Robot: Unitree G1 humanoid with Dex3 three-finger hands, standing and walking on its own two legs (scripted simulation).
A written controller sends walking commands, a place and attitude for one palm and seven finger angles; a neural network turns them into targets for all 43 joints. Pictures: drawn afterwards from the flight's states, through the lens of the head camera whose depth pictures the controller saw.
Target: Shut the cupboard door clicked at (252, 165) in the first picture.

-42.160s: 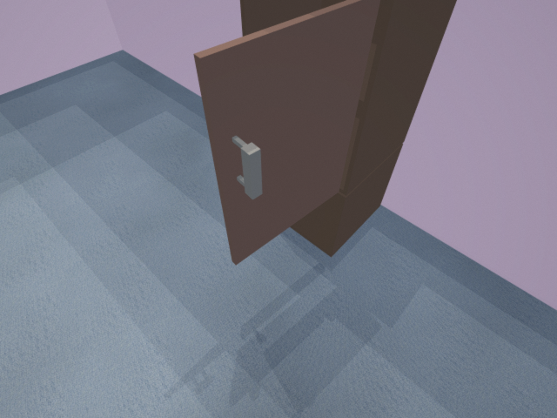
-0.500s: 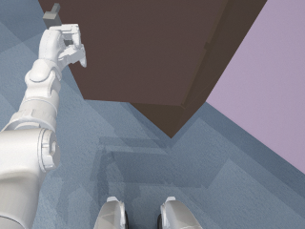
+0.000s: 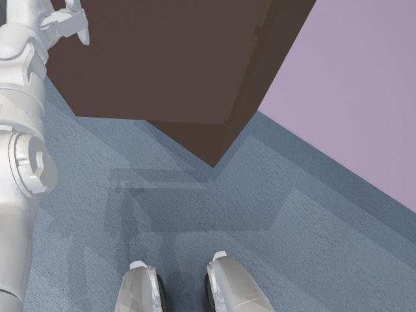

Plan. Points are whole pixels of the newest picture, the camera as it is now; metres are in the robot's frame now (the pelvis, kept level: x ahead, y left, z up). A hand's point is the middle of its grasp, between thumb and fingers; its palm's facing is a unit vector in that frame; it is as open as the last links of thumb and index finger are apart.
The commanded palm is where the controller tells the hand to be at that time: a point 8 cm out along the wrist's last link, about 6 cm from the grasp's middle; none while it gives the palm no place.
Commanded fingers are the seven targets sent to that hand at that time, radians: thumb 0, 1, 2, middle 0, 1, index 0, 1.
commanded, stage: push the door shut along its arc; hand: left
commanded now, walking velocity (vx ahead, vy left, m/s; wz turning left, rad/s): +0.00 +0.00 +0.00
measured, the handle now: (11, 6) +0.62 +0.21 +0.13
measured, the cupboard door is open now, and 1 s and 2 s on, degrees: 35 29 29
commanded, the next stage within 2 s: pull the fist back off the door in 0.32 s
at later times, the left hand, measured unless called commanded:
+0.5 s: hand (82, 3) +0.61 +0.10 +0.14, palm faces -0.17 -0.98 +0.08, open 3.1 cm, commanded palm +0.61 +0.11 +0.13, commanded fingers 0.00 0.90 0.90 -1.30 -1.50 -1.30 -1.50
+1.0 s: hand (100, 17) +0.59 +0.08 +0.13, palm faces +0.14 -0.99 -0.03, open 3.1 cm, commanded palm +0.53 +0.12 +0.13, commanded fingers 0.00 0.90 0.90 -1.30 -1.50 -1.30 -1.50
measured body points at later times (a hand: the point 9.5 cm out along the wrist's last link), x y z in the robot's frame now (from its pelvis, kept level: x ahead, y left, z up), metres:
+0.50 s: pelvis +0.00 +0.00 -0.01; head +0.19 +0.03 +0.40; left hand +0.61 +0.16 +0.14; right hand -0.04 -0.26 -0.10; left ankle +0.05 +0.11 -0.64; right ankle +0.01 -0.11 -0.64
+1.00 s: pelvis +0.03 -0.01 +0.03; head +0.16 -0.01 +0.46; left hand +0.57 +0.13 +0.14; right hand -0.05 -0.25 -0.08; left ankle +0.05 +0.11 -0.64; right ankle +0.01 -0.11 -0.64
